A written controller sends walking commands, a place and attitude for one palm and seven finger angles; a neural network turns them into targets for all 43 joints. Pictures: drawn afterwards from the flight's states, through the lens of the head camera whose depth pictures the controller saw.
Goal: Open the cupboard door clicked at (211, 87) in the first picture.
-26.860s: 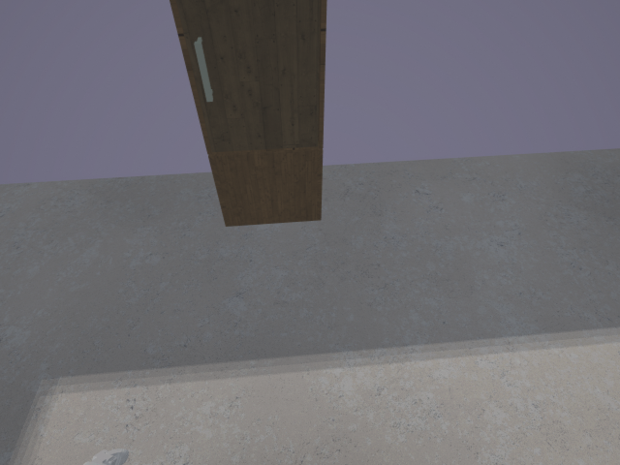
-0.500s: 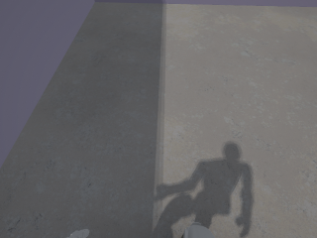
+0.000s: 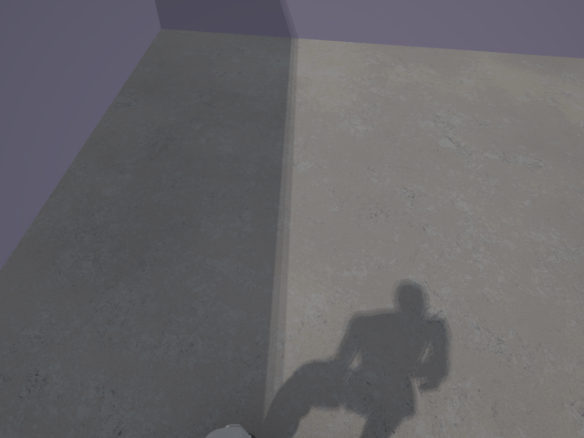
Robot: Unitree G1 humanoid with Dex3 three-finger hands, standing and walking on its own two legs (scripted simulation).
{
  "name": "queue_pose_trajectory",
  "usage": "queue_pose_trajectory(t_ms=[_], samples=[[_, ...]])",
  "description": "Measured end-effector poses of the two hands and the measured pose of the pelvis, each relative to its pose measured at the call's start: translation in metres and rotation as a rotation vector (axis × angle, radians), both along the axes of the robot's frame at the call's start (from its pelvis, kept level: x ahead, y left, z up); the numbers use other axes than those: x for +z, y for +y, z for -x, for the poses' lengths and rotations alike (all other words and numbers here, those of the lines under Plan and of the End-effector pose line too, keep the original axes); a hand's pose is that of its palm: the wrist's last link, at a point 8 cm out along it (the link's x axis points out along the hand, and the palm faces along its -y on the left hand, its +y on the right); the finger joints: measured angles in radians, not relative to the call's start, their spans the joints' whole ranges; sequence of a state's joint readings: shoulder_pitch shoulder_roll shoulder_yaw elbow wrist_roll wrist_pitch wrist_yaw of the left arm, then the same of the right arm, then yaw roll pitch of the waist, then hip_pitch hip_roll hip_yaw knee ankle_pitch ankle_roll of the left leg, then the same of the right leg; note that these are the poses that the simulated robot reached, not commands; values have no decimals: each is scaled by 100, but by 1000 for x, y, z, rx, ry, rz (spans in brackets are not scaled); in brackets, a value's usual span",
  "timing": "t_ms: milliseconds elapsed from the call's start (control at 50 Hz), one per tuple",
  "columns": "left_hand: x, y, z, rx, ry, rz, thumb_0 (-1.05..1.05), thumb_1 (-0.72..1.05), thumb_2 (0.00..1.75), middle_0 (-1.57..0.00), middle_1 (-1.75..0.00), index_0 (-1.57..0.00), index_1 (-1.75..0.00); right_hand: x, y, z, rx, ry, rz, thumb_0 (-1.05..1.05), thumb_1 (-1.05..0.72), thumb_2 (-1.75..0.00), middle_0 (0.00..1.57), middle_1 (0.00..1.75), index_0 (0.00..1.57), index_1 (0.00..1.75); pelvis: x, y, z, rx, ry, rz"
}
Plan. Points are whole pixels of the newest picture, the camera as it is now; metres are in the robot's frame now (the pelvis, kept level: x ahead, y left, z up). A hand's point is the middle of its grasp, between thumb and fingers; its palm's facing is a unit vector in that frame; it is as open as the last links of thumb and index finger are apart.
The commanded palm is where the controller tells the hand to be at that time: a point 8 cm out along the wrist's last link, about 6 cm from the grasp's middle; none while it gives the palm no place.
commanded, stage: turn to face it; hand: left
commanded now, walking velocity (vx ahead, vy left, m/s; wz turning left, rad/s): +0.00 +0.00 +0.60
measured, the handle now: out of the picture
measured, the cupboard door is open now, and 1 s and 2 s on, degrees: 47 47 47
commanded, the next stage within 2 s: none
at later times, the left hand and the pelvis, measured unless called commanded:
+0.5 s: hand out of the picture +0.14 +0.17 -0.13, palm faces +0.28 -0.92 -0.27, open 7.4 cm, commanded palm none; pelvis +0.09 -0.04 +0.02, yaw +17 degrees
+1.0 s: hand out of the picture +0.09 +0.19 -0.15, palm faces +0.57 -0.77 -0.29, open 7.4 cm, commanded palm none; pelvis +0.14 -0.05 +0.01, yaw +35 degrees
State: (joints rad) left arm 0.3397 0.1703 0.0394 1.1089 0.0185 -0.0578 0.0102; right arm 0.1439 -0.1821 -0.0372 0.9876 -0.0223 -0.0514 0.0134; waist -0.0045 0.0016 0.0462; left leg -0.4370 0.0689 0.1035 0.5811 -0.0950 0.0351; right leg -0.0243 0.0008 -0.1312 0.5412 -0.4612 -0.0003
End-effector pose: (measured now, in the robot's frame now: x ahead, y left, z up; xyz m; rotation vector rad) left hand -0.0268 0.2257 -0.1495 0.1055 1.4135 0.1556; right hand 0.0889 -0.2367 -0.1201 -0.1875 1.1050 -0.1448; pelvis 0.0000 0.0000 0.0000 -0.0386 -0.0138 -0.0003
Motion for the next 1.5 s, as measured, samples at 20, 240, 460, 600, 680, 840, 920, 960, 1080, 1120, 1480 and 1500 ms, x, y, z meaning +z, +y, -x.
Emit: queue_pose_trajectory(t_ms=[20, 240, 460, 600, 680, 840, 920, 960, 1080, 1120, 1480, 1500], samples=[[-4, 2, -4, 5, 16, 3, 0, 92, 90, -20, -30, -20, -30, -1, 3, -11, 4, -9, 9, 1, -92, -90, 20, 30, 20, 30, -3, 3, -8, 7, -1, -7], [21, 9, -115, 73, -173, -32, 1, 91, 90, -20, -30, -20, -30, -1, 9, -34, 75, 173, 7, 1, -92, -90, 20, 30, 20, 30, 13, 1, -51, 113, 45, -19], [44, -9, -154, 149, -269, -144, 1, 90, 90, -20, -30, -20, -30, -13, -39, -92, 143, 216, -3, 1, -91, -90, 20, 30, 20, 30, 11, -42, -88, 257, 59, -48], [47, -23, -124, 262, -204, -141, 1, 90, 90, -20, -30, -20, -30, 4, -36, -168, 283, 162, 24, 1, -91, -90, 20, 30, 19, 30, 21, -47, -108, 367, 54, -84], [37, -24, -95, 340, -150, -124, 1, 90, 90, -20, -30, -20, -30, 9, -11, -216, 392, 104, 39, 1, -91, -90, 19, 30, 19, 30, 18, -42, -114, 426, 50, -82], [11, -4, -51, 477, -54, -135, 1, 90, 90, -20, -30, -20, -30, 12, 41, -272, 551, -36, 63, 1, -91, -90, 20, 30, 20, 30, -1, -30, -121, 523, 46, -51], [26, 2, -62, 516, -107, -164, 1, 90, 90, -20, -30, -20, -30, 12, 44, -272, 594, 11, 64, 1, -91, -90, 20, 30, 20, 30, 8, -35, -126, 568, 49, -32], [33, 1, -70, 527, -137, -180, 1, 91, 90, -20, -30, -20, -30, 9, 43, -273, 611, 39, 55, 1, -91, -90, 20, 30, 20, 30, 10, -39, -131, 591, 51, -26], [43, -17, -91, 556, -203, -244, 1, 90, 90, -20, -30, -20, -30, -14, 31, -287, 639, 103, 16, 1, -91, -90, 20, 30, 20, 30, 2, -60, -154, 665, 65, -36], [46, -29, -90, 577, -200, -249, 1, 90, 90, -20, -30, -20, -30, -17, 30, -295, 653, 121, 16, 1, -91, -90, 20, 30, 20, 30, 3, -64, -158, 696, 60, -41], [8, -92, -11, 891, -71, -115, 1, 91, 90, -21, -30, -20, -30, 8, 129, -347, 952, 15, 55, 1, -91, -90, 20, 30, 20, 30, 1, -49, -162, 939, 50, -35], [7, -90, -7, 902, -58, -117, 1, 91, 90, -20, -30, -20, -30, 11, 132, -346, 963, 4, 58, 1, -91, -90, 20, 30, 20, 30, 2, -49, -161, 947, 48, -32]])
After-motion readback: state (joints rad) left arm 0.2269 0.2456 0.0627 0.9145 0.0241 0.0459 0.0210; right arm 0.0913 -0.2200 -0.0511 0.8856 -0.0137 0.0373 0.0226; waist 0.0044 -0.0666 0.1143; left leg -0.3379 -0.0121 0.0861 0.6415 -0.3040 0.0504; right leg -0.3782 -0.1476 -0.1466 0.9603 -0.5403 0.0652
